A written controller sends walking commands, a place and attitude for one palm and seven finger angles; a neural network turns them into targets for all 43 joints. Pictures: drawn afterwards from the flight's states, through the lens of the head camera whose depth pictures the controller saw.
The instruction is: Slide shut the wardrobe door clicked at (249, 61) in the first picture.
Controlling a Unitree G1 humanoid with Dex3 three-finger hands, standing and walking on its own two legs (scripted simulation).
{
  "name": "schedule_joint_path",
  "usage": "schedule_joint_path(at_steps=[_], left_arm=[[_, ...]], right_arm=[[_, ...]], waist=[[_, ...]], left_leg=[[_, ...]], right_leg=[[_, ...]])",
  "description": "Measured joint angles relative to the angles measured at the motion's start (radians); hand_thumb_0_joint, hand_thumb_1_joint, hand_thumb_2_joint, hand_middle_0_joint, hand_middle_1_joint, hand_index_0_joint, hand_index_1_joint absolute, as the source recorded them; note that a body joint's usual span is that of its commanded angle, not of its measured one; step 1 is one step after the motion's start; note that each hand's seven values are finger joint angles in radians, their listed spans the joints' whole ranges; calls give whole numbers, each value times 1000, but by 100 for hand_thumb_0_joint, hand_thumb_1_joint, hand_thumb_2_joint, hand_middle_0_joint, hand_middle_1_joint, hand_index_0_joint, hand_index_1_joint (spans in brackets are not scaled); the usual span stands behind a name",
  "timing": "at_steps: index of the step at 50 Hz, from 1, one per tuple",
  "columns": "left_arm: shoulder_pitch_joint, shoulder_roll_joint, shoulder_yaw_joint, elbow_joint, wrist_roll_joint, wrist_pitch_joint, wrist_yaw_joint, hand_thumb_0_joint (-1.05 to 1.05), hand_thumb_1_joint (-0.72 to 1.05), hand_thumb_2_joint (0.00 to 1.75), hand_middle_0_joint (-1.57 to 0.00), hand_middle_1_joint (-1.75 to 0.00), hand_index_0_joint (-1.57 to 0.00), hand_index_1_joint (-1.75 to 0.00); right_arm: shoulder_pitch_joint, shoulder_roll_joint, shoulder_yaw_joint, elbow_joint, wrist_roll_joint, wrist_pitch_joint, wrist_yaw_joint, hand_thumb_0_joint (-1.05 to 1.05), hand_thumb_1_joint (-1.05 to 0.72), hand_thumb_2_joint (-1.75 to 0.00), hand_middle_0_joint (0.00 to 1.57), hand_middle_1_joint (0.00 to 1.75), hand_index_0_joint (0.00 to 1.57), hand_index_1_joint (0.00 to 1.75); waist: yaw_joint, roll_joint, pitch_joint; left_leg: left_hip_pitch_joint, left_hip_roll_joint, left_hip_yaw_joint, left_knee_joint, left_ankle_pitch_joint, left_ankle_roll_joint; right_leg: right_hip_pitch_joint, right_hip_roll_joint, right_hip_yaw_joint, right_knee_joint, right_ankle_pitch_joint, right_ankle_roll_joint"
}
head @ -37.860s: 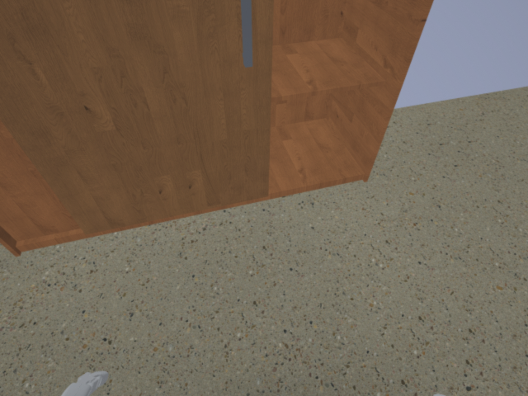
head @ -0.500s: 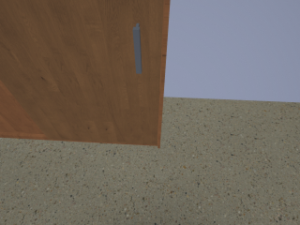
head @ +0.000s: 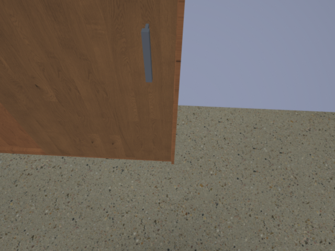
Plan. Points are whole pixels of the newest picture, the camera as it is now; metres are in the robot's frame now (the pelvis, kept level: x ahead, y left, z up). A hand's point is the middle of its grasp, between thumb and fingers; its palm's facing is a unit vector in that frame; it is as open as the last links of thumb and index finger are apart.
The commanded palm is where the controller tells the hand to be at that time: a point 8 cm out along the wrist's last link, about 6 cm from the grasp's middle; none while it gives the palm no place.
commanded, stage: look to check the result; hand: left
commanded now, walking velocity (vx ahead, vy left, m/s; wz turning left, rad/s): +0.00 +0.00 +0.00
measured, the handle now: (148, 54) +0.71 +0.11 +0.08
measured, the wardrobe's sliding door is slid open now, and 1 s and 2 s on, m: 0.00 0.00 0.00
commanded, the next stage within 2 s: stand and wait in 0.26 s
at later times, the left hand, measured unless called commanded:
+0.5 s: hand out of the picture +0.06 +0.20 -0.17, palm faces -0.01 -0.97 -0.24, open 7.4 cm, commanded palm none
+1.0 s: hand out of the picture +0.08 +0.21 -0.17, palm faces -0.01 -0.96 -0.27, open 7.4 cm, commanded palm none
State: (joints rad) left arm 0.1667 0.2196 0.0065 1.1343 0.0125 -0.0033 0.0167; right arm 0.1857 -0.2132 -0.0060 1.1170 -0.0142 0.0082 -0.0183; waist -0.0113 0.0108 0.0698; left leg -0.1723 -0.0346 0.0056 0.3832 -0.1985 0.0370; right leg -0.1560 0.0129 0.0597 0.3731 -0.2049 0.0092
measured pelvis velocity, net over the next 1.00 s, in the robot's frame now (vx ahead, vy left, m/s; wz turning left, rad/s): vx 0.02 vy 0.00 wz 0.00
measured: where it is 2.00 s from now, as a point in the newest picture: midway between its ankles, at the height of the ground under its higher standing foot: outside the picture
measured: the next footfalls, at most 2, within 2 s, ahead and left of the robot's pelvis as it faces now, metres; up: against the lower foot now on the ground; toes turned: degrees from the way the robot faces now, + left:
none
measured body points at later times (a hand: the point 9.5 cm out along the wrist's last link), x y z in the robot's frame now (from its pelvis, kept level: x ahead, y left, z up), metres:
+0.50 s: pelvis +0.02 +0.00 +0.00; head +0.04 +0.00 +0.45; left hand +0.06 +0.25 -0.15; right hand +0.06 -0.26 -0.15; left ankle +0.00 +0.09 -0.75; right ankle +0.00 -0.13 -0.75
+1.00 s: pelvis +0.02 +0.00 +0.00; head +0.05 +0.00 +0.45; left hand +0.08 +0.26 -0.15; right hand +0.08 -0.27 -0.15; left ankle +0.00 +0.09 -0.75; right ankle +0.00 -0.13 -0.75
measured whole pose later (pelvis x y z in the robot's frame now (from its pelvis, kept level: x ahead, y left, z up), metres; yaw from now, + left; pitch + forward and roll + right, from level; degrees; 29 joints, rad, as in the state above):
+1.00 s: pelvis +0.02 +0.00 +0.00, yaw +0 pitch -1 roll +0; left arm 0.13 0.26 0.02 1.13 0.01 -0.01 0.01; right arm 0.13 -0.26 -0.01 1.12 -0.01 0.00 -0.02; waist -0.01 0.00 0.07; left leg -0.12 -0.03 0.00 0.34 -0.20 0.03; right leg -0.10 0.02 0.06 0.33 -0.21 0.00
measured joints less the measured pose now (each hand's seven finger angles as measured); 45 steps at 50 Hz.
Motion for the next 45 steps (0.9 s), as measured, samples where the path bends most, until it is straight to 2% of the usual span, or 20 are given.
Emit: schedule_joint_path(at_steps=[27, 45], left_arm=[[-15, 5, 5, 2, 0, 0, -3, 0, 91, 90, -20, -30, -20, -30], [-27, 33, 12, 1, 0, -3, -5, 0, 91, 90, -20, -30, -20, -30]], right_arm=[[-30, -13, 2, 4, 0, -6, -3, 1, -90, -90, 20, 30, 20, 30], [-47, -35, -3, 6, 1, -6, -4, 1, -90, -90, 21, 30, 20, 30]], waist=[[4, -9, -4], [2, -9, -2]], left_leg=[[39, 0, -2, -30, -11, -4], [53, 4, -4, -41, -10, -7]], right_leg=[[35, 0, -1, -22, -15, -4], [52, 3, -3, -40, -10, -8]])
